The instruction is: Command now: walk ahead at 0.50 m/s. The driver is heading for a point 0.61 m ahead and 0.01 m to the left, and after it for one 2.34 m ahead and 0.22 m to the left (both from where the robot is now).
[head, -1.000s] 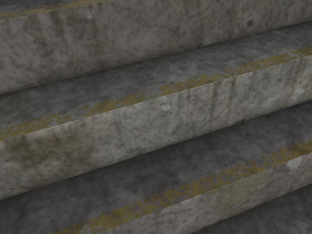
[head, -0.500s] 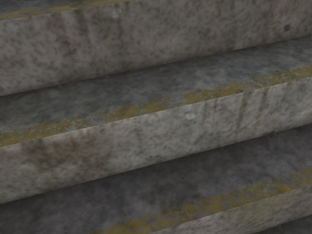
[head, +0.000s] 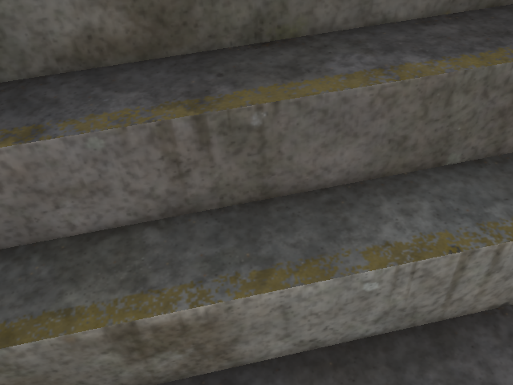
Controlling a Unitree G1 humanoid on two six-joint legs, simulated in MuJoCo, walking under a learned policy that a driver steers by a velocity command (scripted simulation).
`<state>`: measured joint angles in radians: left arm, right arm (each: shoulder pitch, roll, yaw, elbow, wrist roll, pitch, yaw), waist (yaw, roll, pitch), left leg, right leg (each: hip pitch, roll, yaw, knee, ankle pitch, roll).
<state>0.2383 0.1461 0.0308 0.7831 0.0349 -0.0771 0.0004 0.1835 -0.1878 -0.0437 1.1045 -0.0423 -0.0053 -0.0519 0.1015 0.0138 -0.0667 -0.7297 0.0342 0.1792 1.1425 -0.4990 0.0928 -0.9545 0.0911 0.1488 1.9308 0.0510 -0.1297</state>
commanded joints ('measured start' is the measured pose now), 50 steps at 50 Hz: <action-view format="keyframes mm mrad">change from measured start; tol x64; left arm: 1 267 2 5 36 -37 59 15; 50 421 95 -10 190 -2 44 48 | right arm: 1 -293 -57 -2 -82 12 -74 15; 50 -35 185 44 -254 53 71 -38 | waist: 1 176 41 123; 50 -61 -122 64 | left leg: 1 -263 223 -326 -621 -427 46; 14 54 310 -354 -309 -542 27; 21 -556 -203 -266 1636 -117 12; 43 13 -10 -431 -151 -342 112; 50 -128 -165 -101 806 -138 -1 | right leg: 1 52 -34 -27 15 -20 51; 15 451 -224 -218 -846 -92 -55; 21 977 -304 -87 -1351 1237 183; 27 956 -514 465 -1857 85 -79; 37 922 -315 -161 -1585 1567 -67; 45 757 -171 -67 -1307 -56 -67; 50 721 -289 -107 -1738 453 -144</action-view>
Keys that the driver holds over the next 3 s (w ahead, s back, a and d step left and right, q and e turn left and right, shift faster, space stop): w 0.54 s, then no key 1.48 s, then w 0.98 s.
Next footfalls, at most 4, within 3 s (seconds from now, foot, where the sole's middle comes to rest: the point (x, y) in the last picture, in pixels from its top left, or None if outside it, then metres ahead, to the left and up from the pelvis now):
0.40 right None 0.00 -0.25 -0.91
0.74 left None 0.15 -0.03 -0.68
1.18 left None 0.07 -0.03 -0.68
1.70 left None -0.09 0.09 -0.91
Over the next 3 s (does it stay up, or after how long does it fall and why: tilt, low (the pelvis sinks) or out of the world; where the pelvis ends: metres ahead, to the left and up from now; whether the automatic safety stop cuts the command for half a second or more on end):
stays up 0.02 -0.02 0.02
